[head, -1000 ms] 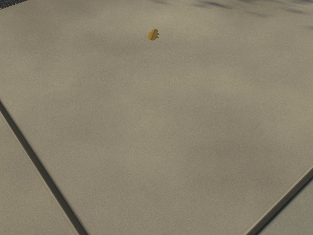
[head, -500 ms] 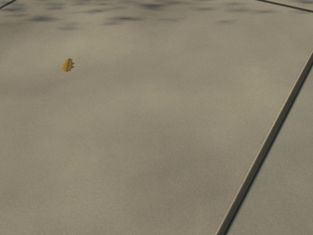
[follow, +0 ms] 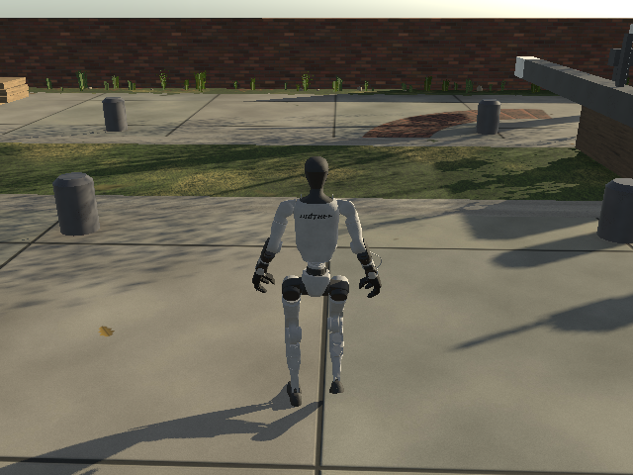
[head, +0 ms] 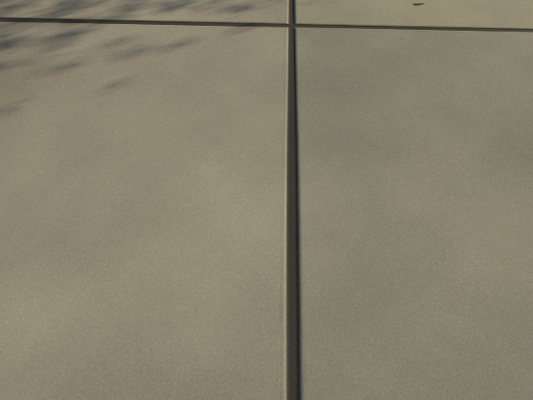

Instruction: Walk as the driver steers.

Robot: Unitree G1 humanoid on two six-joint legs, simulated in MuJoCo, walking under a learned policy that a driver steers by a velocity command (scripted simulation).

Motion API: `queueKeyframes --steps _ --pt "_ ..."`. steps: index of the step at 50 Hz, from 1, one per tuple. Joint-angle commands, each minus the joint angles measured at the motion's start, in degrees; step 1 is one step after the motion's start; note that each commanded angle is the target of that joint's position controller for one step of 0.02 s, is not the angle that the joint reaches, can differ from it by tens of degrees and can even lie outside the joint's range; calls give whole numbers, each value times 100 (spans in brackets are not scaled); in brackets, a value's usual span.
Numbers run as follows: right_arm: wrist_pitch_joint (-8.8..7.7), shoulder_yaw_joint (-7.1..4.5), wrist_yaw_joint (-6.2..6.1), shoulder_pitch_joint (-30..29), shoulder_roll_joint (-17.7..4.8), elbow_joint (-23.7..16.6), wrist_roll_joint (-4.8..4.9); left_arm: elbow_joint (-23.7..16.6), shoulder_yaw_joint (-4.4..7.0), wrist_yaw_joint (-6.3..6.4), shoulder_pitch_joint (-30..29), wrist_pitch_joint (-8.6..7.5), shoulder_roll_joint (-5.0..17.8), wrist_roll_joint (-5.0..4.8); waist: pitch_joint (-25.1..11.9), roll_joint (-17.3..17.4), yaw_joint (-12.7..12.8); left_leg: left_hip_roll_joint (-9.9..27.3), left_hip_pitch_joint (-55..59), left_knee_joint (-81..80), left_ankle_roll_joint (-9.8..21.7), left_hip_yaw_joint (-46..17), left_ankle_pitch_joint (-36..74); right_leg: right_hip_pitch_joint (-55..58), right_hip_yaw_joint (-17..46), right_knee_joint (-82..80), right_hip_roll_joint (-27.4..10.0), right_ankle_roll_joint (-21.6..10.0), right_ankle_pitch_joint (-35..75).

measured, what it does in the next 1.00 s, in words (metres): walks ahead, turning left: right foot, then left foot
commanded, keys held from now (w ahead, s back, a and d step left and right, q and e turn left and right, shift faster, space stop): w+e+shift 0.06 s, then w+shift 0.06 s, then w+q+shift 0.88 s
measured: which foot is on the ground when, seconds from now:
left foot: down 0.00-0.30, up 0.32-0.72, down 0.74-1.00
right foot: up 0.00-0.28, down 0.30-0.72, up 0.74-1.00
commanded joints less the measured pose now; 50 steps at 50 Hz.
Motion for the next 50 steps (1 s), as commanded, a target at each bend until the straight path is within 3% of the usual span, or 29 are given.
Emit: queueKeyframes --steps 1,3,6,9,11,13,14,15,16,17,18,20,22,24,27,31,32,33,35,36,37,38,39,40,41,42,44,46,50 --pt "-224 85 118 650 123 107 145 -659 -214 -160 -314 125 -361 78 153 535 8 1611 816 -1851 297 -1417 253 -1461 347 125 -742 0 442" --pt "-297 58 140 501 -97 85 138 -901 -269 -213 -551 157 -338 32 221 723 203 1635 601 -2086 287 -842 662 -1561 269 -187 -763 37 1100" --pt "-375 77 130 642 -207 184 77 -1096 -314 -250 -1227 120 -203 5 670 398 182 1301 425 -2480 276 14 1496 -1315 -7 -1602 -500 0 1704" --pt "-320 104 95 1400 -430 488 145 -1160 -432 -313 -1867 -17 -332 32 969 214 -124 1232 743 -2890 370 262 3153 -459 -728 -3115 -27 -188 1709" --pt "-209 93 26 1525 -819 622 193 -1096 -415 -241 -1799 -71 -188 90 692 558 83 1377 1649 -2294 551 271 5845 69 -1054 -3691 310 -285 1241" --pt "-68 54 -58 1434 -1197 693 179 -705 -258 -78 -525 -114 175 154 -227 1027 834 1537 1946 -369 615 94 7399 1629 -810 -3974 534 -390 502" --pt "-6 47 -65 1248 -1234 647 226 -314 -136 27 660 -144 406 164 -815 999 1423 1396 1424 1147 611 40 6805 3058 -572 -4583 434 -461 666" --pt "-11 129 -6 1284 -766 477 205 -55 30 162 1417 -143 894 289 -1500 616 1465 988 -9 3114 635 -151 3759 4685 559 -4320 -613 -433 -574" --pt "-56 295 114 1890 198 169 464 -186 117 201 1241 -192 1284 363 -2471 -810 625 174 -2032 5342 491 -723 -1213 6177 3431 -4832 -2517 -634 -1344" --pt "-61 150 35 1312 -420 31 507 -168 159 199 1243 -172 1077 205 -2459 -121 940 212 -2516 5716 614 -1193 -613 5533 3787 -5685 -2530 -611 -1547" --pt "-61 132 44 786 -393 -52 469 -3 56 198 921 -240 656 157 -1222 154 728 449 -2730 5396 612 -1215 -81 4501 2813 -5877 -2163 -503 -1229" --pt "53 168 134 787 -71 105 344 158 -36 180 480 -360 181 81 -216 242 238 787 -2255 4718 555 -1271 185 2920 1448 -6352 -1604 -108 -249" --pt "282 163 227 1090 142 214 215 281 -109 199 495 -451 -97 -7 -66 11 -80 904 -2012 4587 460 -1237 244 2442 725 -6583 -1499 23 161" --pt "415 132 300 615 213 25 180 420 -123 180 561 -546 -161 -123 234 35 -143 992 -2438 4464 404 -1141 517 2299 22 -6829 -1371 201 654" --pt "420 199 371 -281 306 -347 220 549 -166 164 633 -633 -267 -83 616 -162 -127 829 -2571 3616 438 -689 1536 2019 -1142 -6952 -887 462 2153" --pt "357 264 491 -1011 140 -665 179 645 -165 290 851 -643 67 -109 797 118 -131 398 -2036 1830 754 92 2265 2501 -1881 -6899 -854 669 4256" --pt "341 256 511 -1027 46 -665 176 631 -148 352 934 -622 228 -105 656 97 -150 130 -1723 1540 841 327 2332 2812 -1936 -6653 -893 717 5338" --pt "383 196 517 -649 -130 -467 284 527 -136 456 906 -608 386 -110 -7 -19 -283 -309 -906 1618 865 518 2262 3105 -1960 -6107 -855 786 7094" --pt "403 112 464 426 -424 -339 207 406 17 566 670 -415 966 -42 -220 -520 -1029 -505 -45 1505 1122 415 1218 3215 -1802 -4416 -1350 838 8607" --pt "421 -47 361 1667 -701 10 176 317 62 555 301 -301 1012 12 -656 -530 -1649 -490 1123 1462 1324 101 919 2800 -1626 -2973 -1416 730 8128" --pt "415 -242 237 2530 -1015 319 254 217 86 465 -25 -189 943 10 -957 -63 -2034 -434 2183 886 1568 -389 654 2130 -1610 -709 -923 612 5724" --pt "435 -293 141 1902 -1255 393 284 99 -217 306 -84 -256 -204 137 -98 1517 -1172 17 2367 1187 1696 -1290 1127 -9 -1295 1612 167 612 -1026" --pt "500 -395 141 1353 -1763 86 159 -576 -312 281 408 -392 -295 11 -1017 1915 -406 881 3437 87 2736 -4256 523 -1715 -283 2558 480 768 -1481" --pt "496 -404 120 1192 -1588 -132 144 -729 -346 278 165 -568 13 68 -1073 1117 -511 1390 3338 -1338 2751 -5579 -1136 -2185 362 2206 191 700 -1069" --pt "471 -311 92 1026 -1115 -123 160 -681 -313 271 -50 -637 270 66 -347 195 -319 1351 2479 -1762 2417 -5400 -1503 -2128 422 1539 -100 689 -569" --pt "420 -248 92 838 -900 -98 185 -651 -312 288 -132 -609 270 126 23 -269 -48 1172 1605 -1779 2179 -4929 -1097 -1779 391 1041 -304 751 -385" --pt "219 -145 44 679 -681 -143 261 -667 -373 281 -161 -340 131 271 343 -511 275 639 322 -1710 2011 -3951 130 -1065 384 286 -605 980 -401" --pt "78 -156 52 573 -816 -242 279 -857 -446 225 -369 -134 -27 272 349 -202 318 253 -512 -1962 1959 -3384 322 -605 138 -706 -730 1144 -210" --pt "38 -211 78 977 -849 -196 340 -1354 -568 127 -1651 -147 -223 81 397 127 -273 -278 -321 -1740 1476 -2758 2170 -125 -226 -3083 -434 1096 1615"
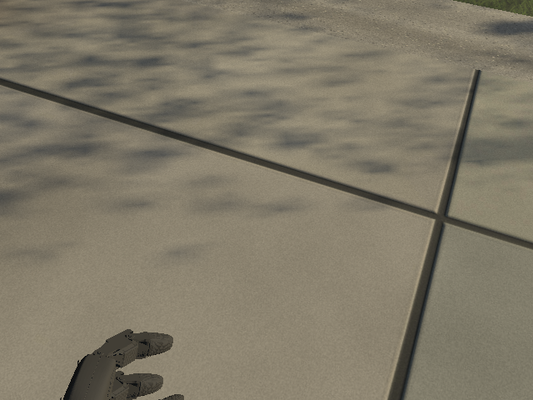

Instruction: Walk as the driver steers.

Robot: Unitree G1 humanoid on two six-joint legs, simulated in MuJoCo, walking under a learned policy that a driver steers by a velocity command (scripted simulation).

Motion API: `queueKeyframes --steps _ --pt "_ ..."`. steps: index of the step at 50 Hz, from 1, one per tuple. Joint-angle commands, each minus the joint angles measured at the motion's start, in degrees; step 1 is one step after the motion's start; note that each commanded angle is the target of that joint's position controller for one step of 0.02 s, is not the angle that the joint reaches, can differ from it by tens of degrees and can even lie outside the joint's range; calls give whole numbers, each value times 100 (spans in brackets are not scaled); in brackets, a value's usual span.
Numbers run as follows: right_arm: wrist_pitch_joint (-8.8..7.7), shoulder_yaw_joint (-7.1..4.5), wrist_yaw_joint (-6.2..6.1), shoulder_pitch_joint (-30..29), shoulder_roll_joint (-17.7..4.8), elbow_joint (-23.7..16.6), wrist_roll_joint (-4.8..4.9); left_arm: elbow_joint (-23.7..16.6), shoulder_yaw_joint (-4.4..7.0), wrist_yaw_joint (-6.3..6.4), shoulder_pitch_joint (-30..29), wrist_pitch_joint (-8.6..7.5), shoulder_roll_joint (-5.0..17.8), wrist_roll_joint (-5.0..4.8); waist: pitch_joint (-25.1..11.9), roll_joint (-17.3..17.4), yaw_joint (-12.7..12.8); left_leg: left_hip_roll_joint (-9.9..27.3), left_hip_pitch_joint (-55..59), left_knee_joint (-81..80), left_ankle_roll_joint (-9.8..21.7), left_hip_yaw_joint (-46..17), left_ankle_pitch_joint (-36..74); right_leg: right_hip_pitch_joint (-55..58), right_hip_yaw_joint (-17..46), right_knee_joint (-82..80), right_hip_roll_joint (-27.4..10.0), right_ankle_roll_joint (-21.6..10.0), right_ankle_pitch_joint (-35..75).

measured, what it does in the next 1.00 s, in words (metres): walks ahead: right foot, then left foot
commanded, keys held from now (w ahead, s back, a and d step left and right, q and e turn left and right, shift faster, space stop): w+q+shift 0.30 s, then e+shift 0.70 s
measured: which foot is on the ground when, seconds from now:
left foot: down 0.00-0.18, up 0.20-0.54, down 0.56-1.00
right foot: up 0.00-0.14, down 0.16-0.56, up 0.58-0.96, down 0.98-1.00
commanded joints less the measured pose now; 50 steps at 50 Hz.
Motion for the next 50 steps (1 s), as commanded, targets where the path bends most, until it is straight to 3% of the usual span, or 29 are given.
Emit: queueKeyframes --steps 1,3,5,6,7,8,9,10,11,13,17,19,21,22,23,25,27,28,29,30,31,32,33,35,39,42,48,49,50 --pt "-141 -272 7 -180 -1006 -472 56 -458 86 -45 -514 3 448 -125 228 72 -10 1025 -1170 -908 400 -1281 2843 1212 -746 -1457 566 -53 1243" --pt "-125 -308 23 -42 -1063 -457 33 -572 97 -15 -705 -26 534 -172 69 330 -177 1168 -520 -667 283 -1444 3450 1303 -707 -1999 752 -150 1343" --pt "-133 -338 -23 -268 -1141 -546 17 -556 169 41 -440 -70 743 -179 -143 416 19 1229 -260 -212 58 -1580 4027 2068 -558 -2622 926 -237 1185" --pt "-151 -367 -29 -389 -1277 -591 -9 -423 278 102 43 -87 1012 -195 -501 419 262 1244 -99 368 -73 -1648 4708 2721 -505 -2641 1073 -286 845" --pt "-173 -409 -8 -658 -1506 -660 -49 -225 418 177 932 -116 1315 -242 -1014 433 817 1220 -143 1398 -180 -1645 4961 3649 -433 -2590 1052 -344 379" --pt "-224 -388 21 -1078 -1438 -777 -85 97 565 282 2271 -130 1596 -225 -1587 354 1566 1038 -819 2815 -266 -1478 4455 5061 -283 -2390 706 -426 -119" --pt "-279 -143 9 -1135 -507 -963 -127 310 688 391 3407 -144 1905 -40 -2245 -714 1762 695 -1917 4795 -217 -1009 682 6387 1100 -2420 -693 -495 -2127" --pt "-231 52 24 -187 -93 -1348 257 188 780 305 2580 -127 2326 134 -2855 -2777 736 341 -3490 6051 -406 -356 -1311 6943 4714 -3912 -2051 -1137 -3531" --pt "-90 39 -53 -609 -631 -1080 33 -9 736 245 1826 -73 1602 62 -1898 -1383 813 940 -4025 6252 -339 -183 -535 6080 4401 -4148 -1643 -1180 -4590" --pt "34 -25 81 -1280 -816 -1112 -152 175 580 195 1611 -39 980 5 -792 -84 805 1352 -3889 5763 -456 83 70 4732 2349 -4027 -1159 -1060 -2469" --pt "223 158 305 -1860 -256 -1598 -282 889 467 89 2193 -284 683 -154 38 -403 518 1676 -3918 5249 -617 -18 -64 3590 805 -4298 -833 -1104 632" --pt "179 220 260 -2031 -218 -1731 -290 1006 472 -1 2156 -398 823 -204 157 -383 371 1398 -3733 4354 -722 -40 112 3343 53 -4354 -675 -1119 2878" --pt "77 321 318 -2140 -163 -1778 -285 1026 486 -55 1733 -393 980 -263 146 -539 151 1209 -2651 2442 -751 438 1006 2802 -830 -4433 -76 -918 3416" --pt "-108 322 267 -2294 -129 -1721 134 864 642 71 1383 -372 1438 -642 38 -512 181 1214 -2357 2032 -818 632 1214 2903 -736 -4321 54 -1092 3347" --pt "-222 355 297 -2582 -194 -1787 113 923 682 125 1641 -377 1623 -726 -100 -344 282 1152 -1994 1646 -848 651 1593 2955 -539 -4330 -115 -1149 3368" --pt "-311 260 301 -2687 -452 -1807 -22 1081 759 180 1997 -355 1828 -657 -227 -403 244 1051 -1603 1018 -753 481 2114 3456 -257 -4053 -269 -1056 3502" --pt "-317 93 199 -1921 -773 -1527 -187 1098 737 192 2017 -269 1743 -630 -644 -511 -199 967 -475 473 -520 555 2869 3559 -325 -2916 -11 -738 3897" --pt "-282 -9 99 -1455 -1055 -1413 -286 1002 687 191 2070 -256 1595 -566 -1018 -449 -391 1438 646 687 -388 258 4294 2871 -407 -1844 326 -482 3067" --pt "-193 -58 -38 -986 -1464 -1434 -500 817 469 153 2473 -226 917 -358 -2044 1019 -297 3369 2445 1397 366 -1244 7563 1290 -669 767 1000 -82 -1469" --pt "-91 26 -7 -988 -1236 -1624 -452 946 428 131 3333 -168 905 -508 -3582 1529 -108 4217 3141 1390 1081 -2407 7770 830 302 2270 1135 -4 -3297" --pt "17 26 -1 -1310 -1010 -1697 -241 932 613 140 3033 -73 1434 -582 -3193 850 -68 3816 2390 1186 920 -1781 6824 649 362 2448 794 33 -3087" --pt "44 65 -12 -1600 -789 -1634 -75 775 652 198 2587 19 1400 -602 -2342 597 82 3513 1751 936 709 -1276 5882 197 62 2203 612 103 -2700" --pt "45 103 -31 -1798 -590 -1522 -13 760 650 277 2442 132 1256 -556 -1731 358 252 3272 1035 639 573 -971 5226 107 -128 2067 463 216 -2414" --pt "53 84 -35 -2274 -486 -1463 -123 729 695 341 2704 414 1054 -535 -1138 730 746 3153 -486 -42 485 -476 4086 776 -255 2030 261 319 -2074" --pt "-5 -48 -162 -2711 -593 -1328 -161 347 711 367 2156 626 810 -460 -786 648 841 3170 -1315 -582 403 400 3061 1034 -392 1012 89 220 -1203" --pt "44 -112 -280 -2823 -701 -1233 -110 198 700 202 1781 629 771 -444 -871 654 765 3079 -1286 -547 203 1011 2436 1573 -560 -97 112 -6 -220" --pt "162 -268 -182 -2619 -931 -960 181 -107 875 -33 1379 754 1030 -433 -684 581 718 3240 -655 326 -429 1476 1738 2267 -1144 -1949 532 -558 -207" --pt "185 -255 -154 -2386 -798 -848 200 -66 951 17 1524 753 1141 -392 -663 299 734 3010 -780 902 -699 1657 1335 2647 -1096 -2338 690 -737 116" --pt "232 -236 -125 -2076 -649 -786 73 -45 1141 114 1859 718 1709 -359 -506 -896 755 2421 -1584 2409 -1146 2068 306 3322 -37 -2992 193 -1108 2295"
Over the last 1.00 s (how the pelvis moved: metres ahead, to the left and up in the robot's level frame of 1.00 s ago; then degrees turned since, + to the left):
0.92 0.02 0.00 25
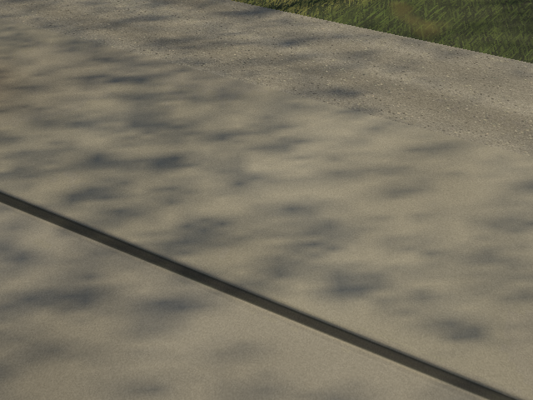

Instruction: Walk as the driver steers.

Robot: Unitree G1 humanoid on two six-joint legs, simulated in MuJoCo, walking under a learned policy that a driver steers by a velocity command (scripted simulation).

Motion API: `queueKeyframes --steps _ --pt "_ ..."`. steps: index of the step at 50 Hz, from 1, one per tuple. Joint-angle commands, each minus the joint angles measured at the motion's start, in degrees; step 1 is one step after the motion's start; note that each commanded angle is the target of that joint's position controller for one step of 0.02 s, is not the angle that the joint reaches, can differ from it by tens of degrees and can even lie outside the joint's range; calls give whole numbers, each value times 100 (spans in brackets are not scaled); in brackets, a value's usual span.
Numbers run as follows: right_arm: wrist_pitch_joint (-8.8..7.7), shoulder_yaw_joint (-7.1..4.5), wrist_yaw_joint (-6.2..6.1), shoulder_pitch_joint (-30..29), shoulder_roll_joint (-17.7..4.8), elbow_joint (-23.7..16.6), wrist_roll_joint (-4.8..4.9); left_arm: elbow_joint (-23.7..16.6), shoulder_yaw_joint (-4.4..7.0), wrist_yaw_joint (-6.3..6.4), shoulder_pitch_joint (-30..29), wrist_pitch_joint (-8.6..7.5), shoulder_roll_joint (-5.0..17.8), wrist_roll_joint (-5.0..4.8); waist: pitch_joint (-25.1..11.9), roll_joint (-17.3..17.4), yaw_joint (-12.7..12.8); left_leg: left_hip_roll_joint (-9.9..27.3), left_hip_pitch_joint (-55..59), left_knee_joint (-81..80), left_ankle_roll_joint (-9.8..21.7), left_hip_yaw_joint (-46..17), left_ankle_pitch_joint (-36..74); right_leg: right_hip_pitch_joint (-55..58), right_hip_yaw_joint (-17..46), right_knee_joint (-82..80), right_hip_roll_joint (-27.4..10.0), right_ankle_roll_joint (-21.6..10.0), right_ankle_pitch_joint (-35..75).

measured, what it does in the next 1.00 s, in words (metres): steps on the spot, turning right: left foot, then right foot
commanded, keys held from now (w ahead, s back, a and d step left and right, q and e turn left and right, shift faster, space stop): e+shift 0.80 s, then shift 0.06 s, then q+shift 0.08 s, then w+q+shift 0.06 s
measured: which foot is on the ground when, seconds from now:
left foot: down 0.00-0.00, up 0.02-0.40, down 0.42-0.88, up 0.90-1.00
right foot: down 0.00-0.44, up 0.46-0.86, down 0.88-1.00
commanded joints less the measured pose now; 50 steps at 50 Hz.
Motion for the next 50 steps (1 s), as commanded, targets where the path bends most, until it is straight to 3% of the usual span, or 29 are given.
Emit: queueKeyframes --steps 1,2,3,4,5,7,11,17,20,21,22,23,24,25,26,27,29,33,38,41,42,43,44,45,46,47,48,49,50 --pt "21 -89 49 71 -358 -549 -271 -382 523 136 739 -87 1810 131 -521 -2382 -12 -580 -2528 3055 -325 -460 -2105 2437 3145 -1252 -1466 -1645 4005" --pt "6 -111 21 -404 -526 -666 -275 -469 466 33 898 -254 1604 226 -1295 -1545 429 -791 -2851 3859 -219 -1723 -2097 2481 3681 -1588 -1693 -2014 3045" --pt "-6 -137 -12 -678 -586 -737 -118 -463 422 -7 797 -374 1481 198 -1171 -983 389 -760 -2955 3933 -31 -1988 -1610 2382 3344 -1709 -1472 -1766 2424" --pt "-14 -140 -75 -600 -535 -660 -106 -482 386 42 500 -403 1300 59 -977 -577 169 -670 -2967 3674 63 -2121 -1080 2159 2993 -1667 -1175 -1428 1968" --pt "-6 -159 -124 -516 -601 -600 -172 -571 313 107 191 -356 1078 -45 -895 -528 31 -614 -2860 3390 68 -2192 -748 1901 2779 -1631 -1053 -1243 1834" --pt "-14 -170 -112 -412 -578 -537 -205 -756 250 236 -156 -259 912 1 -1005 -653 -142 -767 -2281 2990 26 -2171 -318 1431 2473 -1592 -723 -1086 1926" --pt "-42 -53 -51 -517 -252 -479 -118 -811 321 359 -18 -184 1004 -23 -1150 -568 -37 -1111 -1931 1648 -125 -2294 -56 1520 2665 -1452 -507 -1032 1738" --pt "-76 -99 61 -485 -397 -452 -67 -935 356 324 -124 -82 1012 -29 -962 -966 75 -1296 -1215 494 -69 -2434 -8 1192 3405 -1412 -302 -917 950" --pt "-139 -185 109 -91 -516 -367 -49 -1009 343 293 -361 -44 966 -85 -910 -1023 -119 -1221 -279 -727 90 -2357 409 878 3592 -1164 -27 -713 782" --pt "-136 -252 98 143 -652 -296 -70 -1034 300 281 -379 -29 842 -105 -946 -831 -190 -868 407 -1288 213 -2431 908 480 3420 -856 233 -513 244" --pt "-77 -327 57 174 -990 -352 -154 -972 188 254 62 -7 440 -70 -1176 256 56 378 1235 -1478 684 -3440 1045 -230 2658 299 815 -228 -1662" --pt "-42 -347 51 75 -1180 -360 -371 -1156 230 223 75 -81 594 -107 -819 1825 247 1289 927 -1939 1570 -4908 1352 -1268 1586 1629 1329 83 -2256" --pt "-74 -278 13 -298 -836 -590 -378 -1006 373 188 164 -138 1136 -27 -618 1404 285 1448 716 -1928 1759 -4726 1292 -1451 1487 2622 758 286 -1860" --pt "-51 -196 -60 -582 -526 -711 -308 -843 431 166 204 -118 1273 -53 -502 994 297 1070 504 -1827 1538 -3963 1072 -1368 1340 2963 613 371 -1411" --pt "-13 -153 -124 -706 -413 -790 -241 -702 415 183 296 -57 1146 -44 -435 691 299 699 460 -1731 1327 -3403 968 -1352 1216 3306 550 462 -1089" --pt "16 -133 -182 -712 -415 -792 -177 -696 362 165 350 -21 986 -30 -344 610 247 607 481 -1722 1301 -3090 1125 -1502 1095 3657 477 534 -848" --pt "59 -124 -247 -449 -503 -749 -211 -800 244 128 149 -12 708 -102 -254 607 80 480 613 -1786 1335 -2481 1545 -1653 690 3531 258 630 -588" --pt "127 -210 -217 94 -759 -642 -265 -1007 136 106 -326 -33 507 -92 -488 832 -306 788 1436 -1758 1534 -2062 2050 -1753 456 2581 -113 808 -627" --pt "133 -328 -46 -127 -1020 -649 -178 -927 125 20 -218 14 450 -65 -593 965 -190 957 1033 -1632 1343 -1235 2225 -509 -8 1221 -140 600 -581" --pt "64 -366 73 -80 -1034 -576 -1 -900 189 -30 -144 128 483 -69 -627 995 -77 1115 1055 -1220 1101 -1059 2296 129 -155 222 -3 305 -536" --pt "61 -357 93 -122 -991 -539 83 -824 221 -34 65 143 453 -56 -677 907 103 1048 949 -851 914 -918 2249 609 -228 -482 147 140 -187" --pt "54 -300 123 97 -765 -417 117 -668 304 17 448 136 589 -23 -779 548 249 813 499 -181 591 -666 1987 1476 -107 -1143 318 -83 455" --pt "42 -179 167 247 -453 -465 -48 -627 453 109 793 80 1147 -17 -852 -803 261 243 -970 1289 105 -303 352 2802 1286 -1475 -564 -476 2764" --pt "26 -28 159 164 -207 -775 -320 -815 419 164 523 -27 1564 112 -1084 -2143 24 -374 -2549 2784 -270 -556 -2218 3137 2916 -1176 -2060 -1605 4554" --pt "49 -147 95 -224 -612 -704 -159 -795 315 97 709 -172 1129 263 -1630 -1318 594 -335 -2403 3634 -258 -1373 -2138 2686 2673 -1376 -2179 -1991 4197" --pt "95 -146 68 -260 -643 -647 1 -617 168 76 534 -273 827 278 -1333 -1030 431 -209 -2309 3647 -146 -1521 -1733 2390 1983 -1442 -1768 -1651 3498" --pt "96 -127 87 70 -540 -457 0 -353 143 98 598 -314 626 104 -1266 -899 305 -126 -2451 3352 -48 -1500 -1270 2488 1661 -1680 -1356 -1243 1258" --pt "104 -140 121 84 -593 -369 -12 -236 110 121 617 -338 558 -20 -1019 -997 355 -97 -2589 3341 -16 -1453 -713 2362 1612 -1991 -1234 -1071 -603" --pt "116 -165 168 116 -666 -342 30 -181 88 149 542 -388 617 -32 -716 -1145 322 -134 -2672 3400 18 -1476 -204 2115 1677 -2376 -1223 -1003 -1675"
Over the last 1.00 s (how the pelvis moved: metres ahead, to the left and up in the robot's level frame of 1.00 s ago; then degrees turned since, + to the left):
0.61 0.01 -0.01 -2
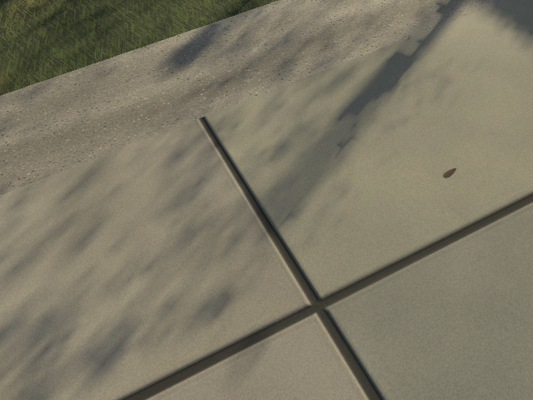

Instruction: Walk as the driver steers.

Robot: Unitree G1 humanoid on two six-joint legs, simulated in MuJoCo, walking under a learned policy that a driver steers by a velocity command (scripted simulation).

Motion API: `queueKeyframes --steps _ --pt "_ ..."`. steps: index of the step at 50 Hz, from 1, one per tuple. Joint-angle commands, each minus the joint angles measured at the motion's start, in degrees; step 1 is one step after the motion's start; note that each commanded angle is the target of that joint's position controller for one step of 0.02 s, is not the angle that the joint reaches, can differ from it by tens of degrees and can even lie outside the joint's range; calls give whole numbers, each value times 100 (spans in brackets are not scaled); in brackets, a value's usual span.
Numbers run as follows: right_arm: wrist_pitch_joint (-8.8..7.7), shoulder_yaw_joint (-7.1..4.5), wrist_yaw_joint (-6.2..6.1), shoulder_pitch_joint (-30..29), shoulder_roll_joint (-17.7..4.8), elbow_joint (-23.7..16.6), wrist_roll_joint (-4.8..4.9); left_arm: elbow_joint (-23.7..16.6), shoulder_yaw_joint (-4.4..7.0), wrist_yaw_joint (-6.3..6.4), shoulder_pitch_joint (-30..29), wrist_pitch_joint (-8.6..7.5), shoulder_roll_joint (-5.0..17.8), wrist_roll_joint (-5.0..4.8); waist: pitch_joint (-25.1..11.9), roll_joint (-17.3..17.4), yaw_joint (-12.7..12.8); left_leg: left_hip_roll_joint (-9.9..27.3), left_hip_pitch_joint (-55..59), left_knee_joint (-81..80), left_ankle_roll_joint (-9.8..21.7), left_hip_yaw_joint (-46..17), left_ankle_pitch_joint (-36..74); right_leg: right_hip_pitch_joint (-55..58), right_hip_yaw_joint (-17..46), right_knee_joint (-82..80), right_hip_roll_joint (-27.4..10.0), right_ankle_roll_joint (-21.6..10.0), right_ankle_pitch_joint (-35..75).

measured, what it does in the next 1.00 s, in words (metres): walks ahead, turning left: left foot, then right foot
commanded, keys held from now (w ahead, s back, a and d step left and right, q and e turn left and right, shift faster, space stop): w+q+shift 0.96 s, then w+shift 0.04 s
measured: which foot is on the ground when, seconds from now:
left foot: up 0.00-0.48, down 0.50-0.98, up 1.00-1.00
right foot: down 0.00-0.52, up 0.54-0.94, down 0.96-1.00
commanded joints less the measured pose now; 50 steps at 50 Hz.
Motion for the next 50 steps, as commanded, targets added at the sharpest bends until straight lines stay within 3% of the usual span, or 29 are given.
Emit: queueKeyframes --steps 1,3,8,9,10,12,19,20,22,23,24,25,26,27,28,29,30,31,33,35,38,40,43,45,46,47,48,49,50 --pt "-93 -95 73 -258 -550 -405 116 19 244 93 560 -249 916 -18 -540 -1425 430 50 -1398 482 125 -393 1039 1385 1728 -2169 -1554 -943 -1977" --pt "-184 -119 59 -338 -523 -440 191 87 224 132 606 -450 835 128 -234 -1177 437 -66 -1909 295 198 -837 1591 1663 1614 -2457 -1704 -799 -1933" --pt "-268 -123 58 -13 -272 -372 108 387 217 176 789 -701 666 98 10 -918 259 -74 -2552 229 129 -1112 2264 2104 660 -2679 -1807 -567 -1170" --pt "-53 -90 302 49 -152 -202 -551 505 170 82 997 -620 725 307 111 -459 238 -281 -2169 356 78 -672 2132 1613 234 -2756 -1620 -406 -1223" --pt "34 -85 426 -5 -78 -270 -487 542 187 55 1003 -613 721 338 287 -678 220 -222 -2199 385 80 -599 2240 1404 56 -2767 -1571 -378 -1197" --pt "77 -65 535 -163 -75 -349 -331 638 179 60 1053 -646 695 313 459 -797 201 -115 -2416 385 143 -594 2456 1387 -130 -2806 -1662 -384 -1243" --pt "36 101 646 -1011 -16 -724 -295 1135 217 133 1390 -704 701 321 930 -671 361 212 -2461 -950 836 81 2004 2488 -1125 -2941 -1788 -350 -321" --pt "34 141 635 -1126 29 -799 -273 1223 221 128 1464 -678 719 332 969 -670 390 187 -2360 -1177 990 242 1795 2691 -1299 -2831 -1783 -347 247" --pt "30 179 534 -891 52 -830 -203 1303 227 115 1347 -600 866 306 649 -725 158 -241 -1285 -1668 1357 770 1252 2804 -1758 -2046 -1655 -254 3547" --pt "26 142 449 -481 -34 -757 -142 1344 250 118 1351 -543 1047 294 264 -847 -73 -640 -560 -1615 1524 1027 862 2896 -1803 -1294 -1685 -261 5660" --pt "-15 51 379 379 -236 -567 -87 1326 295 99 1262 -455 1274 282 -257 -931 -520 -1032 486 -1589 1656 1100 461 2736 -1796 -47 -1733 -292 6988" --pt "-108 -100 300 1548 -514 -248 -99 1225 324 37 1058 -404 1454 171 -885 -751 -1093 -1320 2194 -2075 1797 867 606 1903 -1722 1666 -1674 -246 6787" --pt "-106 -333 180 2205 -1118 59 -181 1074 191 -34 1071 -447 1032 176 -1232 76 -1184 -885 3936 -2780 1997 -570 -431 42 -1594 3689 -1131 23 3994" --pt "-39 -475 169 1706 -1805 -56 -180 504 30 -122 842 -603 337 181 -1396 1528 -519 511 4853 -4336 2755 -4273 -1870 -2355 -726 5673 261 428 -1064" --pt "-42 -424 194 1735 -1622 -192 -156 217 7 -105 -68 -709 621 257 -1388 250 -757 722 4887 -4812 2549 -4956 -1184 -2994 509 5867 94 365 -628" --pt "-72 -394 120 1791 -1525 -56 -192 142 -23 -95 -216 -804 623 209 -953 -11 -651 790 4431 -4871 2447 -4566 -558 -3100 567 5706 -164 271 -371" --pt "-139 -318 64 1668 -1239 -20 -214 271 -72 -70 5 -845 560 226 -496 -445 -326 627 3630 -4822 2255 -4036 58 -2829 594 5137 -459 211 -122" --pt "-210 -238 20 1379 -1024 -70 -193 288 -94 -58 98 -797 530 325 -316 -533 -74 361 2959 -4785 2136 -3498 397 -2479 636 4741 -603 230 -103" --pt "-331 -85 12 1025 -679 -206 -111 398 -120 -90 360 -569 531 435 -153 -402 233 -56 2108 -4952 2136 -2879 744 -1987 646 4282 -729 368 -102" --pt "-440 -39 34 1112 -638 -224 -68 304 -164 -137 97 -415 496 459 138 -393 253 -263 1609 -5213 2198 -2611 972 -2061 465 3670 -773 531 -90" --pt "-507 -43 40 1424 -692 -199 -91 -126 -257 -201 -1019 -410 433 361 574 -257 -53 -519 1386 -5476 2075 -2413 2018 -2199 152 2206 -566 659 872" --pt "-506 -76 54 1575 -761 -149 -74 -239 -314 -248 -1405 -444 359 304 503 -72 -258 -615 1645 -5356 1915 -2329 3022 -1953 61 1209 -300 612 1578" --pt "-545 -114 10 1697 -889 -39 -17 -406 -318 -226 -1663 -507 444 225 218 120 -394 -373 2310 -5184 1700 -2516 4604 -1426 104 357 -39 401 2193" --pt "-560 -154 -39 1355 -1075 -82 1 -288 -243 -149 -1125 -525 650 201 -166 106 -55 -405 2485 -4649 1415 -2491 5799 -255 192 -124 224 257 2006" --pt "-571 -190 -41 1231 -1261 -96 -38 -100 -120 -67 -424 -530 934 164 -660 164 289 -395 2583 -3886 1260 -2574 6657 659 253 32 390 206 1591" --pt "-586 -226 -11 930 -1448 -136 -123 138 32 53 670 -531 1251 89 -1203 217 955 -424 2323 -2629 1167 -2589 6825 1798 251 239 300 183 1078" --pt "-637 -168 18 587 -1220 -186 -207 465 175 200 2010 -516 1493 103 -1696 116 1663 -700 1609 -1057 1090 -2365 6184 3154 422 312 -71 155 369" --pt "-679 109 23 747 -111 -354 -195 653 263 289 2743 -562 1801 366 -2174 -1535 1542 -1331 216 1214 1082 -1861 1444 4301 2120 -84 -1493 -32 -1918" --pt "-674 277 57 1583 91 -650 95 531 300 160 1823 -580 1979 462 -2619 -3132 517 -1547 -785 2034 1026 -1513 -11 4270 5564 -1670 -2456 -525 -2710"
Over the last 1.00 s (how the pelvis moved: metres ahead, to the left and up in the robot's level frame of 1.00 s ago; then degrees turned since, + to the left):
0.03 -0.03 0.01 -50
